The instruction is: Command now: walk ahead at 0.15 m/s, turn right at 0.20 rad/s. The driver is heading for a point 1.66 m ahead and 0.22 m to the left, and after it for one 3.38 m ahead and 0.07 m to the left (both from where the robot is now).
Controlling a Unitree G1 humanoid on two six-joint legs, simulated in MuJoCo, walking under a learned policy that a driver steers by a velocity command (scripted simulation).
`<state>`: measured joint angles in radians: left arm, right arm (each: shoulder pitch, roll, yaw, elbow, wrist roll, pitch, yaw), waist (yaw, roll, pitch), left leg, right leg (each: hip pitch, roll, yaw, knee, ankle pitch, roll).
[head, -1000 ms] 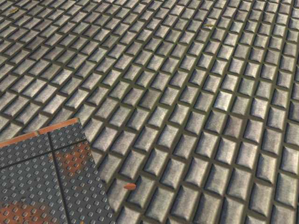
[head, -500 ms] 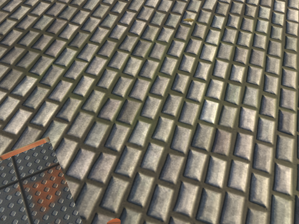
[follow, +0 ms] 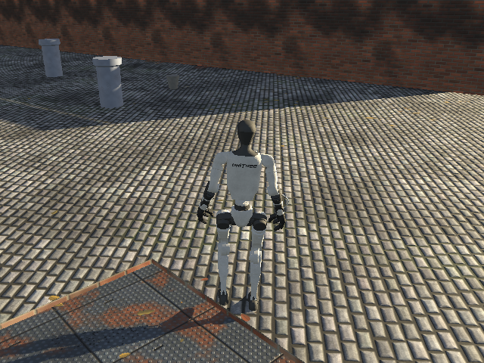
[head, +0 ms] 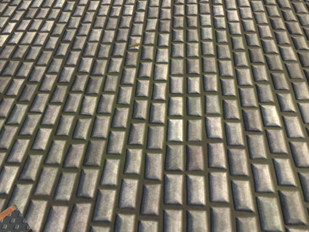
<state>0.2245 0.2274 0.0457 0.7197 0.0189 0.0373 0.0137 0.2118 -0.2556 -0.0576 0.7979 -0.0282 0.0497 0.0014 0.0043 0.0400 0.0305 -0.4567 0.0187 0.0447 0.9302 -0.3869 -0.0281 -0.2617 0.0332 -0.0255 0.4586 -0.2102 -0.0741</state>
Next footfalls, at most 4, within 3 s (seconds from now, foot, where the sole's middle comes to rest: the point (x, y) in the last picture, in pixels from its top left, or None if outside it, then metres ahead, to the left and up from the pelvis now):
0.22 left None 0.08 0.10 -0.78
0.68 right None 0.42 -0.11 -0.78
1.26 left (163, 176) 0.75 0.04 -0.78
1.74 right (198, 156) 0.85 -0.13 -0.78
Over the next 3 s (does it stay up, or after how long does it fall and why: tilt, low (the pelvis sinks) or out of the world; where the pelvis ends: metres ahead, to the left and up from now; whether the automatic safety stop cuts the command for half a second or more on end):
stays up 1.04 0.04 0.01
